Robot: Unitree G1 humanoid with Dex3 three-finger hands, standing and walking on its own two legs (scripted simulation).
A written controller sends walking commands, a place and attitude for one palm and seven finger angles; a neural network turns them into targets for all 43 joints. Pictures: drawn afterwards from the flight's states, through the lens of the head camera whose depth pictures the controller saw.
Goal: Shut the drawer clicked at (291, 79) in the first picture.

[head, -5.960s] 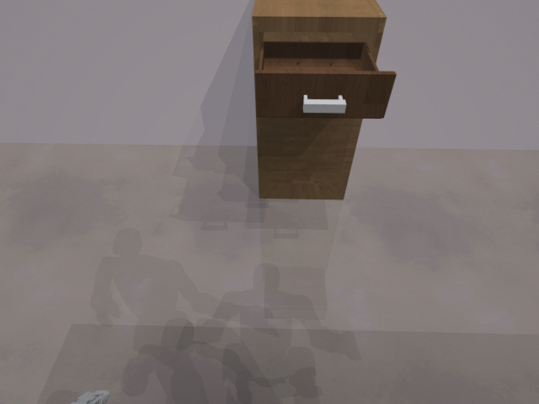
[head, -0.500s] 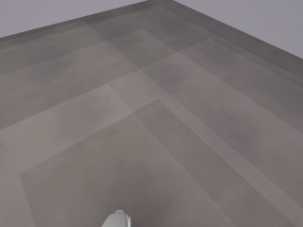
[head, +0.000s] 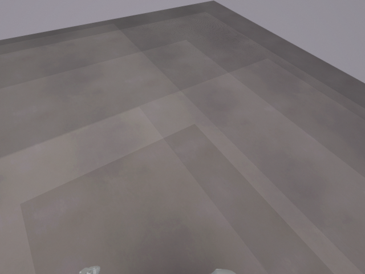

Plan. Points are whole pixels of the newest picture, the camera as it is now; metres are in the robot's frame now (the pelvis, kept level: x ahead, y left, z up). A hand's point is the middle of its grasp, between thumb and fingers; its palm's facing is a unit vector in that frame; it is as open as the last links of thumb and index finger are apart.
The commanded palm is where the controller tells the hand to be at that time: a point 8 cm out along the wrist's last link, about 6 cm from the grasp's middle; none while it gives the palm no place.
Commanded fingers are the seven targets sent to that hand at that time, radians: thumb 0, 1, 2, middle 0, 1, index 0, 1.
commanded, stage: turn to face it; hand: left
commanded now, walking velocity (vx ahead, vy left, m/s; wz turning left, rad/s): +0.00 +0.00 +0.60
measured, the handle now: out of the picture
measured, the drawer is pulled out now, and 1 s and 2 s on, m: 0.30 0.30 0.30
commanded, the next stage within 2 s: none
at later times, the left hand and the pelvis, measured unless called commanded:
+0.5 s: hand out of the picture +0.00 +0.14 -0.15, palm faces +0.36 -0.89 -0.29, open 7.4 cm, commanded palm none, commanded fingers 0.00 0.90 0.90 -0.20 -0.30 -0.20 -0.30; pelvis +0.00 -0.07 +0.00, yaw +20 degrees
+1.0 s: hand out of the picture -0.05 +0.21 -0.16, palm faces +0.63 -0.73 -0.27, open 7.4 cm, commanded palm none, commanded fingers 0.00 0.90 0.90 -0.20 -0.30 -0.20 -0.30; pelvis +0.00 -0.02 -0.01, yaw +38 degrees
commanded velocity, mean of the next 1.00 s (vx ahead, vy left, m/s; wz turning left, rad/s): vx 0.00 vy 0.00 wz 0.60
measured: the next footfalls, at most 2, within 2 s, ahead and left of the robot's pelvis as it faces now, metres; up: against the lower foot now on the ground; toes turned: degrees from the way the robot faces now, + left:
right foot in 0.24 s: +0.04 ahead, -0.16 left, +0.00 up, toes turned +9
left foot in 0.72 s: -0.04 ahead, +0.09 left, +0.00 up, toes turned +35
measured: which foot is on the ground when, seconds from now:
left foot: down 0.00-0.24, up 0.26-0.70, down 0.72-1.00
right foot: up 0.00-0.22, down 0.24-0.72, up 0.74-1.00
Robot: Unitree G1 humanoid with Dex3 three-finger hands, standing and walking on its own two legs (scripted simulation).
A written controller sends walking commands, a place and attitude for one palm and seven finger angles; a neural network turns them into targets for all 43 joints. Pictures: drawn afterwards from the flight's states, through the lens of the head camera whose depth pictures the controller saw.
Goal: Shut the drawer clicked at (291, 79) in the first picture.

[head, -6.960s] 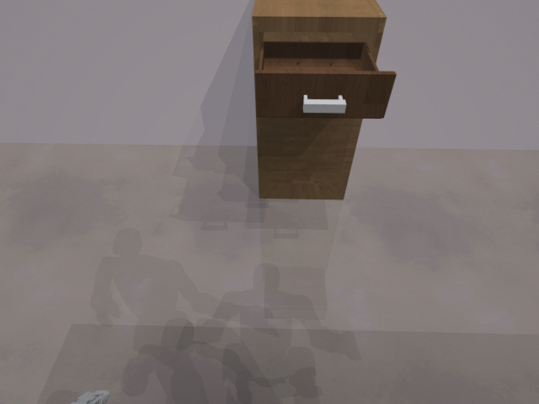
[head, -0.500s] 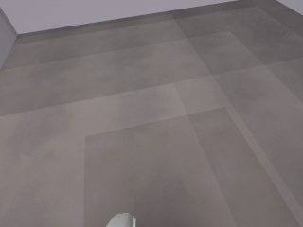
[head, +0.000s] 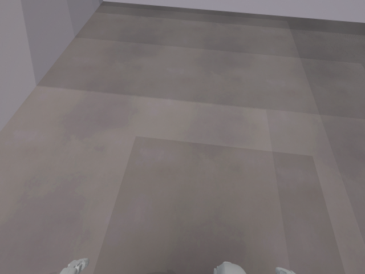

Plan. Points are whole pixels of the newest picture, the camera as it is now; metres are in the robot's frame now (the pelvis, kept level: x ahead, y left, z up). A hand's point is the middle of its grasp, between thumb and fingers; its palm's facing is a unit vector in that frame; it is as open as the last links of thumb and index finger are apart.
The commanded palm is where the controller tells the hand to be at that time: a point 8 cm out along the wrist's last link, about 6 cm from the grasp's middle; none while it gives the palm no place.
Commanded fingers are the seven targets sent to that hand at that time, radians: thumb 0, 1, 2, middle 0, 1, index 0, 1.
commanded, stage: turn to face it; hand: left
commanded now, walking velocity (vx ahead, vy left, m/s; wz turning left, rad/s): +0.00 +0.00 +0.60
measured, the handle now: out of the picture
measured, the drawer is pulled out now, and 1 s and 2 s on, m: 0.30 0.30 0.30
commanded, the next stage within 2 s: none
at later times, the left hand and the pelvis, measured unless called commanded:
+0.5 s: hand out of the picture +0.00 +0.16 -0.15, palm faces +0.34 -0.90 -0.27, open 7.4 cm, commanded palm none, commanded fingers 0.00 0.90 0.90 -0.20 -0.30 -0.20 -0.30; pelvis +0.00 -0.05 +0.00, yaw +20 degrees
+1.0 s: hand out of the picture -0.04 +0.22 -0.15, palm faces +0.59 -0.76 -0.27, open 7.4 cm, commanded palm none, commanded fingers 0.00 0.90 0.90 -0.20 -0.30 -0.20 -0.30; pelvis +0.00 -0.02 +0.00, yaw +36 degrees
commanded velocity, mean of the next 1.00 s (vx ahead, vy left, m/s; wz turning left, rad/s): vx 0.00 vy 0.00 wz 0.60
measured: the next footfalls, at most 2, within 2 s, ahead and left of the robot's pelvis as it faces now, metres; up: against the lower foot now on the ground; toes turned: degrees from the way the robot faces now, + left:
right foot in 0.14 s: +0.07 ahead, -0.14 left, +0.00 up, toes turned +2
left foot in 0.62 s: -0.02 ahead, +0.10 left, +0.00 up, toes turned +31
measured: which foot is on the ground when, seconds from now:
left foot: down 0.00-0.14, up 0.16-0.60, down 0.62-1.00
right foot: up 0.00-0.12, down 0.14-0.62, up 0.64-1.00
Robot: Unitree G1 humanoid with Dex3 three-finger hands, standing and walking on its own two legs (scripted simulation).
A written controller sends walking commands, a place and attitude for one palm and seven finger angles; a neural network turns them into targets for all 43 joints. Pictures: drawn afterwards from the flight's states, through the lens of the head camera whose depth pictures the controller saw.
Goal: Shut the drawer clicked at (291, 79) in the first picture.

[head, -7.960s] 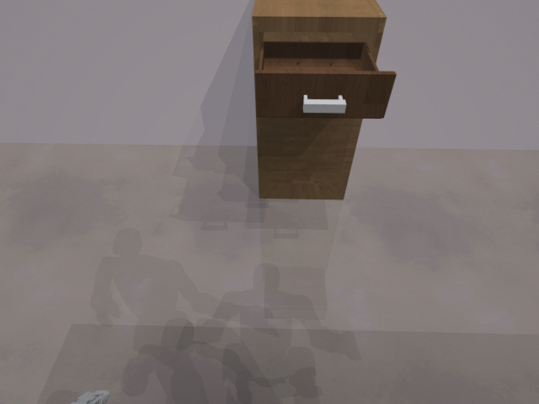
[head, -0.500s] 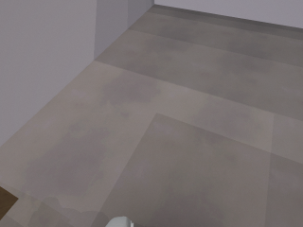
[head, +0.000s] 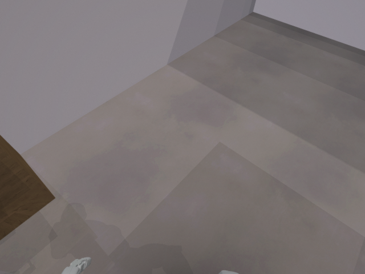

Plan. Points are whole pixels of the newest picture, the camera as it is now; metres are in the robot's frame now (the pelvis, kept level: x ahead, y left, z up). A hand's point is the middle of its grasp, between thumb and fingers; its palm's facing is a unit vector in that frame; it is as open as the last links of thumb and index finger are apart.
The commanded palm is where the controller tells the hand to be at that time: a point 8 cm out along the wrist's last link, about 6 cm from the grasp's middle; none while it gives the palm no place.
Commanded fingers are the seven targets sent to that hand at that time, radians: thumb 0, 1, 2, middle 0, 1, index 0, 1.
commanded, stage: turn to face it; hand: left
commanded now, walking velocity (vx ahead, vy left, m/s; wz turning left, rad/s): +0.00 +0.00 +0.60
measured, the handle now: out of the picture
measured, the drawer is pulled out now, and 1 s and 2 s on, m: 0.30 0.30 0.30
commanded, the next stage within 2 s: take the last steps up to it in 1.34 s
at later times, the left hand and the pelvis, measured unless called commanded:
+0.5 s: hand out of the picture -0.03 +0.19 -0.17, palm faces +0.35 -0.90 -0.26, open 7.4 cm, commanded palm none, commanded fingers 0.00 0.90 0.90 -0.20 -0.30 -0.20 -0.30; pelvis -0.01 -0.02 +0.00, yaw +20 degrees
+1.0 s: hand out of the picture -0.01 +0.23 -0.15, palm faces +0.58 -0.76 -0.29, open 7.4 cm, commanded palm none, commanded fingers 0.00 0.90 0.90 -0.20 -0.30 -0.20 -0.30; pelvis +0.01 -0.02 -0.01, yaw +36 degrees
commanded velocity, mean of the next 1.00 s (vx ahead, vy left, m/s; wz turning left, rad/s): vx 0.00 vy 0.00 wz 0.59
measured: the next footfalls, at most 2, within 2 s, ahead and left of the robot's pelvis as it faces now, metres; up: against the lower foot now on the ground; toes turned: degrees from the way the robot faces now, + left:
right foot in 0.10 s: +0.05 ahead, -0.14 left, +0.00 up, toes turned +2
left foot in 0.56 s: -0.02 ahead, +0.12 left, +0.00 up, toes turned +27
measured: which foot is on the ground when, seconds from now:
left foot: down 0.00-0.10, up 0.12-0.54, down 0.56-1.00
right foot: up 0.00-0.08, down 0.10-0.56, up 0.58-0.98, down 1.00-1.00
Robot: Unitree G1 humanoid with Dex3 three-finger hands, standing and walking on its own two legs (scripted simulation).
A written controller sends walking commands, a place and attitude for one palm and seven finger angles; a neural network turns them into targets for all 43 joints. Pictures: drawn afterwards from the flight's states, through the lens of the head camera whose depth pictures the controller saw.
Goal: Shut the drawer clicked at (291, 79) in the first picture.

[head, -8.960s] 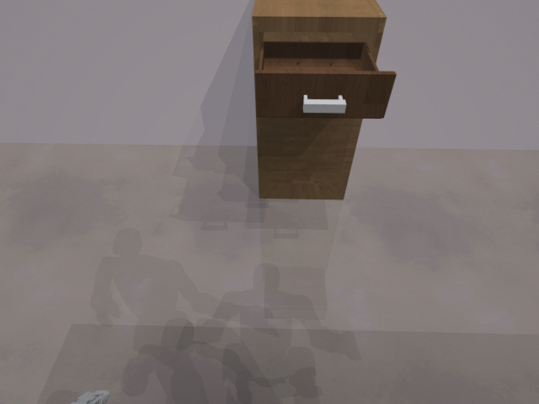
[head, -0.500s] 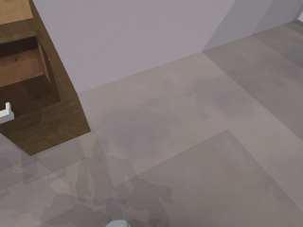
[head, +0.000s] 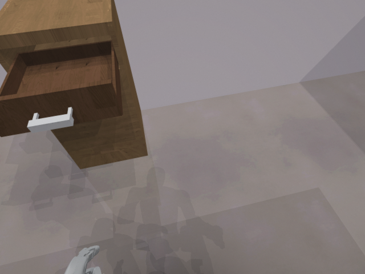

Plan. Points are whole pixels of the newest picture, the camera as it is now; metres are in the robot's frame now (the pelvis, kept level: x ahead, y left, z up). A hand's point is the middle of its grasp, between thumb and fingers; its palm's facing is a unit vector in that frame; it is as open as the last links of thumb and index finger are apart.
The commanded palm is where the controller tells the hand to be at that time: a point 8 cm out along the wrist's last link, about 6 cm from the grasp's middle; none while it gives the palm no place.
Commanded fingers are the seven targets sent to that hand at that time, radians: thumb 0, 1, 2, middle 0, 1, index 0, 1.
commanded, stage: turn to face it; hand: left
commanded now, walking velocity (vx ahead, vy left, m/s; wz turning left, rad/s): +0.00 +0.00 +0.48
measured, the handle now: (52, 118) +0.53 +0.42 -0.01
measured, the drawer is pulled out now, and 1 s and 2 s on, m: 0.30 0.30 0.30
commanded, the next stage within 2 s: take the last steps up to it in 0.34 s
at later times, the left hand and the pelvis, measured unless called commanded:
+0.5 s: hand out of the picture -0.06 +0.24 -0.18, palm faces +0.29 -0.93 -0.23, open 7.4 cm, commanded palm none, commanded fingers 0.00 0.90 0.90 -0.20 -0.30 -0.20 -0.30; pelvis -0.01 +0.04 +0.00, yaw +12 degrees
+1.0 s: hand out of the picture +0.10 +0.23 -0.15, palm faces +0.26 -0.94 -0.22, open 7.4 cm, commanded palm none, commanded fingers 0.00 0.90 0.90 -0.20 -0.30 -0.20 -0.30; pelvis +0.05 +0.03 +0.00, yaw +16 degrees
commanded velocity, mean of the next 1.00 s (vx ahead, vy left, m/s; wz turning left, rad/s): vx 0.17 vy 0.02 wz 0.18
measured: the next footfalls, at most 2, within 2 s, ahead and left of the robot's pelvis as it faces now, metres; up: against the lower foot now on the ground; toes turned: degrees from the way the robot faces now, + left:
left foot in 0.42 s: +0.00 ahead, +0.14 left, +0.00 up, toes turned +15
right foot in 0.98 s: +0.16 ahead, -0.05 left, +0.00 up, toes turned +10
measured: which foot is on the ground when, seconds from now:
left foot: down 0.00-0.00, up 0.02-0.40, down 0.42-0.98, up 1.00-1.00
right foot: down 0.00-0.42, up 0.44-0.96, down 0.98-1.00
